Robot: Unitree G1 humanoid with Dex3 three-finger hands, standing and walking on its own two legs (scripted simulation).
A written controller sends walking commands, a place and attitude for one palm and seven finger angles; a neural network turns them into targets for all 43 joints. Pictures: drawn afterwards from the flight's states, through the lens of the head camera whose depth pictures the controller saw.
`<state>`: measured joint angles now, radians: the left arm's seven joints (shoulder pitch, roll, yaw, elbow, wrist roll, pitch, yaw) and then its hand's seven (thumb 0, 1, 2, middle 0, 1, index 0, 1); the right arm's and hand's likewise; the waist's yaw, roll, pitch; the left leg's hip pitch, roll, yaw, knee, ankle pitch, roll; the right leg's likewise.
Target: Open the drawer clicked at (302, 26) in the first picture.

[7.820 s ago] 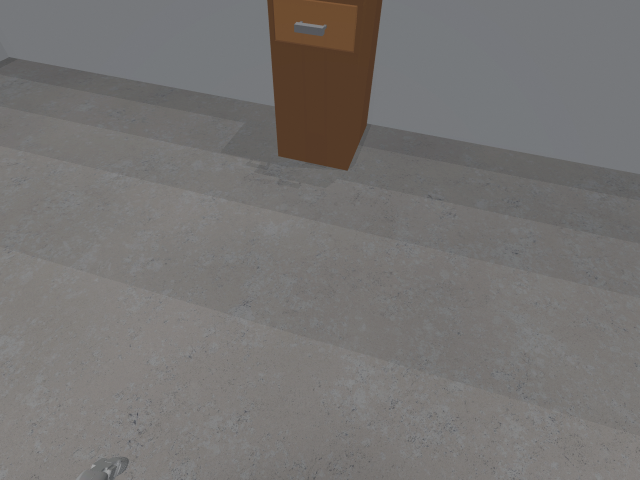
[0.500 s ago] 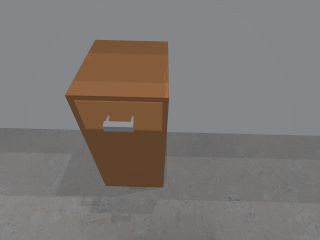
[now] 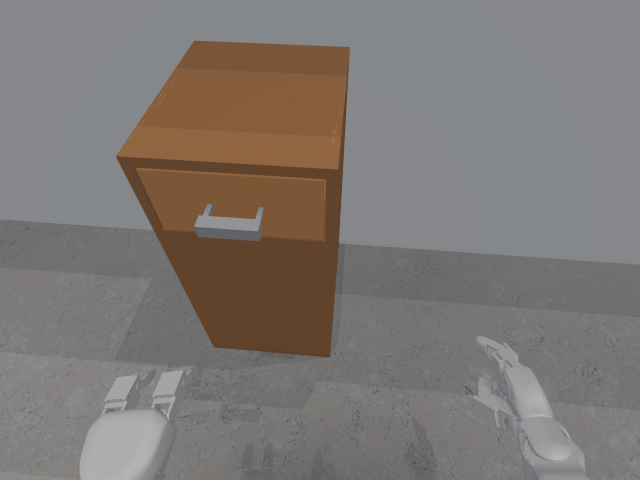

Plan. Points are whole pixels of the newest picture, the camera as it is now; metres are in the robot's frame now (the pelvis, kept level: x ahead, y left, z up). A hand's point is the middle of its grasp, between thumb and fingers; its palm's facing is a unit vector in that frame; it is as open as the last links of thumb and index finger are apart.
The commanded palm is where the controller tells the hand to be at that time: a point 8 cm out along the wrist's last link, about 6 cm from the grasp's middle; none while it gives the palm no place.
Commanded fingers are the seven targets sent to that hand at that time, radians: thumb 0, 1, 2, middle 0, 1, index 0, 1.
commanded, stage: raise the hand with hooked fingers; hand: left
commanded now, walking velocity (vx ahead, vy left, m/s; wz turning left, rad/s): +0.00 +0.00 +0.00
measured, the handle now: (232, 219) +0.53 +0.26 -0.06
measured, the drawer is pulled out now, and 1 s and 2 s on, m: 0.00 0.00 0.00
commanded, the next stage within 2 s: move the hooked fingers above the handle in 1.42 s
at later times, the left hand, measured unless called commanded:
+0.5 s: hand (155, 339) +0.25 +0.24 +0.04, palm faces +0.03 -0.09 -1.00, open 11.9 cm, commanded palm +0.22 +0.25 +0.10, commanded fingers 0.00 -0.27 0.40 -0.28 -1.05 -0.28 -1.05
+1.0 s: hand (136, 265) +0.30 +0.27 +0.11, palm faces +0.04 -0.09 -1.00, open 13.8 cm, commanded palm +0.28 +0.27 +0.17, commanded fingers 0.00 -0.50 0.30 -0.30 -1.20 -0.30 -1.20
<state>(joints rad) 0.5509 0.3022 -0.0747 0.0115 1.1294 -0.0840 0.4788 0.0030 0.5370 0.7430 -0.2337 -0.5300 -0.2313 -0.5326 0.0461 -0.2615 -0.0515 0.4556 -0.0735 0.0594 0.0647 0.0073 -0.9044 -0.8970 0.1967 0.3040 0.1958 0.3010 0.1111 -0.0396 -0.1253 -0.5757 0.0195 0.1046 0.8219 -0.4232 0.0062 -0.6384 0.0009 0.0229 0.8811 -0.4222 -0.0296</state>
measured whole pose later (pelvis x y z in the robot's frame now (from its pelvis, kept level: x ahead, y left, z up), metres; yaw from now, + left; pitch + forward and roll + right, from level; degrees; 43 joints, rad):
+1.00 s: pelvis +0.01 +0.02 +0.04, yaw +2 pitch +2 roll +0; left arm -0.07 0.43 -0.09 0.10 0.96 0.08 0.11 0.00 -0.48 0.31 -0.32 -1.19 -0.31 -1.19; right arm 0.11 -0.21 0.01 0.58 0.00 0.11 -0.01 0.01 -0.90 -0.90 0.20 0.30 0.20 0.30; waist 0.08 0.07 -0.03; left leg -0.26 -0.03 0.02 0.54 -0.31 0.03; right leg -0.28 -0.02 -0.01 0.55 -0.30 0.00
